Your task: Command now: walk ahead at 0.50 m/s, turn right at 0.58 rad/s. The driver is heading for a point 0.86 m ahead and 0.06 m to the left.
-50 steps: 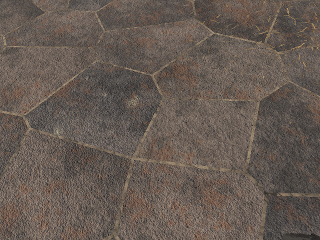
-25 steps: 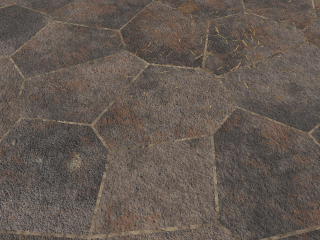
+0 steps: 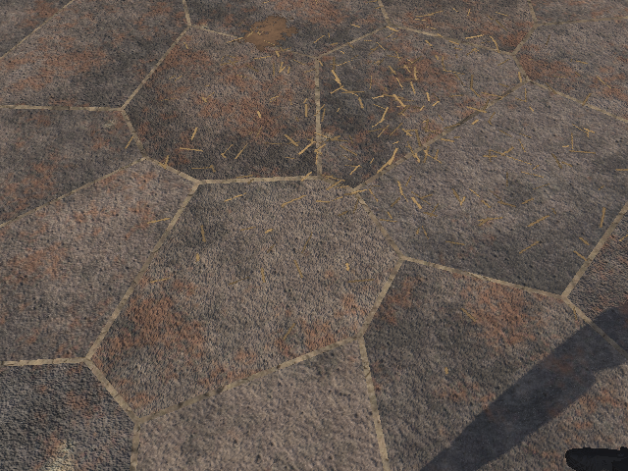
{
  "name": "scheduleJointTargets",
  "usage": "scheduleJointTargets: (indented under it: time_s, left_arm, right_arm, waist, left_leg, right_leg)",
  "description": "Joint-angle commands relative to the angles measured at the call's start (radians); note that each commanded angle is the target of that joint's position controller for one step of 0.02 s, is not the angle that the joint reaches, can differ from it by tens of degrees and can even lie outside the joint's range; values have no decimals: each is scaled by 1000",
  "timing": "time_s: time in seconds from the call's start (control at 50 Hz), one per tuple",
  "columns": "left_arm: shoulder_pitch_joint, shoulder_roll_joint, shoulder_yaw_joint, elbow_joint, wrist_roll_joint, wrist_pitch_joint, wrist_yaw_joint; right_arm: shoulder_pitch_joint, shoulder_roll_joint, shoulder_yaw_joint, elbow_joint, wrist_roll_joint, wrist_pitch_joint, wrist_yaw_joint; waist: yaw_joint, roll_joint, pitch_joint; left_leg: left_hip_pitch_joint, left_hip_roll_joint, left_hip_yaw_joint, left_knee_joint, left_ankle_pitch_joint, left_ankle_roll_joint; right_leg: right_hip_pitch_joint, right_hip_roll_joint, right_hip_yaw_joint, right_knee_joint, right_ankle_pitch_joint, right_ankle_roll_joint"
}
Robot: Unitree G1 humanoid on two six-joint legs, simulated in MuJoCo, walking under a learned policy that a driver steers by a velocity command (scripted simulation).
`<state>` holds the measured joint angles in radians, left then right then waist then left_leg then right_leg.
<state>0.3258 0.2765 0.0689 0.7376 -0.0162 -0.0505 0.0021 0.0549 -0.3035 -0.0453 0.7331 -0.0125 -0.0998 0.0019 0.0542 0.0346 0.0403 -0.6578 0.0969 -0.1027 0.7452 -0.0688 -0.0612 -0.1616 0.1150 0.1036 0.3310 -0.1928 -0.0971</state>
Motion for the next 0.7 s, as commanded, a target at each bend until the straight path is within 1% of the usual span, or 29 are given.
scheduleJointTargets:
  time_s: [0.02, 0.04, 0.08, 0.12, 0.14, 0.16, 0.18, 0.2, 0.22, 0.24, 0.26, 0.28, 0.3, 0.32, 0.34, 0.36, 0.4, 0.42, 0.46, 0.5, 0.54, 0.58, 0.6, 0.62, 0.64, 0.66, 0.68, 0.7]
  left_arm:
    - [12, 181, 50, -61, -5, -7, 13]
    - [28, 179, 50, -55, -8, -5, 13]
    - [45, 166, 48, -48, -11, 0, 16]
    - [43, 158, 46, -45, -5, 5, 21]
    - [37, 152, 44, -42, -2, 8, 21]
    - [33, 129, 35, -44, 2, 10, 19]
    - [31, 84, 16, -56, 11, 8, 15]
    - [164, 26, -3, -64, 2, -2, 14]
    - [211, 58, -6, -57, -20, -11, 15]
    - [107, 147, 14, -57, -28, -12, 14]
    - [2, 160, 17, -80, -17, -11, 15]
    - [-58, 147, 15, -97, 0, -13, 14]
    - [-68, 132, 17, -102, 9, -15, 9]
    - [-54, 111, 13, -99, 7, -15, 5]
    - [-41, 90, 8, -95, 5, -15, 2]
    - [-46, 74, 3, -98, 6, -14, 1]
    - [-103, 54, -9, -123, 14, -18, 0]
    - [-133, 46, -14, -130, 15, -21, -2]
    - [-195, 33, -21, -143, 12, -28, -8]
    - [-255, 33, -23, -156, 5, -32, -16]
    - [-308, 40, -21, -174, -2, -35, -24]
    - [-343, 51, -18, -192, -5, -39, -32]
    - [-345, 61, -14, -197, -5, -41, -36]
    - [-323, 74, -8, -194, -4, -42, -38]
    - [-255, 95, 4, -177, 1, -43, -36]
    - [-125, 136, 27, -136, 7, -41, -29]
    - [55, 202, 48, -104, 18, -36, -18]
    - [119, 289, 66, -89, 24, -27, -16]
  right_arm:
    - [-89, -45, -6, -80, 11, -13, 7]
    - [-107, -54, -9, -90, 16, -16, 10]
    - [-115, -82, -19, -98, 20, -24, 16]
    - [-80, -103, -28, -89, 19, -34, 24]
    - [-36, -109, -33, -76, 17, -40, 25]
    - [45, -125, -46, -53, 9, -45, 21]
    - [168, -163, -58, -38, -7, -49, 16]
    - [299, -252, -82, -16, -20, -42, 13]
    - [360, -226, -84, 30, 14, -31, 26]
    - [308, -143, -61, 13, 30, -27, 26]
    - [248, -109, -48, 1, 21, -19, 23]
    - [206, -88, -38, 0, 11, -13, 23]
    - [183, -69, -30, 3, 3, -13, 21]
    - [176, -62, -26, 7, 0, -14, 20]
    - [182, -61, -26, 14, 5, -15, 19]
    - [193, -74, -29, 22, 11, -18, 18]
    - [211, -111, -38, 37, 19, -18, 14]
    - [217, -122, -41, 42, 22, -15, 12]
    - [237, -135, -42, 55, 28, -6, 9]
    - [273, -145, -41, 72, 34, 1, 8]
    - [314, -150, -41, 93, 38, 9, 9]
    - [334, -156, -41, 108, 41, 20, 7]
    - [336, -164, -44, 114, 42, 26, 5]
    - [331, -173, -46, 117, 41, 32, 3]
    - [313, -181, -47, 116, 43, 37, 0]
    - [314, -165, -40, 114, 41, 39, -2]
    - [301, -120, -19, 87, 19, 34, -3]
    - [413, -6, 17, 65, 15, 15, 2]
  waist:
    - [13, -111, -38]
    - [18, -118, -37]
    - [13, -127, -42]
    - [-6, -153, -47]
    - [-29, -167, -55]
    - [-70, -164, -94]
    - [-128, -120, -210]
    - [-108, 116, -362]
    - [-112, 282, -374]
    - [-137, 136, -218]
    - [-136, 56, -122]
    - [-118, 20, -51]
    - [-90, 34, -29]
    - [-72, 58, -29]
    - [-65, 71, -38]
    - [-64, 72, -39]
    - [-74, 53, -30]
    - [-83, 43, -30]
    - [-105, 41, -23]
    - [-129, 40, -14]
    - [-146, 42, -3]
    - [-144, 47, 9]
    - [-134, 52, 9]
    - [-112, 58, -3]
    - [-64, 56, -41]
    - [-2, 37, -126]
    - [75, -35, -267]
    - [32, -299, -392]
  left_leg:
    - [165, -82, 64, -163, 174, -10]
    - [171, -87, 52, -190, 175, -5]
    - [172, -91, 23, -244, 132, 14]
    - [191, -82, 24, -259, 69, 44]
    - [242, -85, 41, -277, 44, 65]
    - [361, -92, 63, -312, 40, 95]
    - [578, 11, -26, -280, 29, 153]
    - [941, 222, -395, -294, -67, 308]
    - [1020, 318, -724, -435, -358, 382]
    - [909, 281, -641, -468, -498, 335]
    - [780, 238, -490, -473, -435, 295]
    - [656, 194, -384, -498, -317, 286]
    - [585, 159, -313, -518, -224, 277]
    - [542, 131, -261, -538, -158, 270]
    - [526, 118, -222, -553, -100, 276]
    - [519, 116, -188, -567, -43, 287]
    - [517, 121, -135, -591, 49, 301]
    - [519, 114, -104, -596, 75, 296]
    - [514, 92, -45, -600, 100, 276]
    - [518, 83, -11, -593, 106, 262]
    - [555, 104, -15, -579, 103, 254]
    - [613, 134, -28, -551, 124, 242]
    - [640, 147, -32, -531, 152, 233]
    - [659, 153, -29, -496, 219, 222]
    - [657, 136, -1, -414, 359, 205]
    - [617, 90, 40, -257, 464, 181]
    - [441, 42, 82, 15, 289, 143]
    - [42, -124, 115, 383, -317, 76]
  right_leg:
    - [-110, -191, 150, -89, 166, -121]
    - [-90, -203, 176, -72, 141, -116]
    - [-17, -228, 239, -14, 103, -105]
    - [50, -266, 278, 40, 126, -94]
    - [63, -268, 281, 75, 171, -84]
    - [60, -229, 259, 158, 263, -62]
    - [-11, -178, 206, 366, 232, -29]
    - [-311, -43, 90, 709, -55, 50]
    - [-543, -23, 72, 905, -397, 74]
    - [-627, -79, 103, 977, -331, 72]
    - [-627, -118, 62, 969, -250, 69]
    - [-606, -148, 38, 913, -198, 68]
    - [-564, -183, 29, 848, -154, 67]
    - [-517, -199, 15, 806, -132, 68]
    - [-496, -205, -4, 770, -124, 73]
    - [-495, -210, -20, 730, -111, 79]
    - [-511, -221, -40, 612, -46, 94]
    - [-502, -222, -47, 544, 9, 98]
    - [-463, -210, -68, 412, 120, 102]
    - [-418, -187, -88, 315, 202, 105]
    - [-405, -174, -94, 262, 222, 99]
    - [-408, -164, -92, 218, 179, 78]
    - [-394, -159, -94, 198, 147, 64]
    - [-350, -149, -101, 178, 119, 50]
    - [-240, -125, -124, 142, 118, 29]
    - [-44, -110, -138, 127, 131, 0]
    - [245, -259, 17, 170, 167, -64]
    - [570, -506, 463, 95, -1, -217]
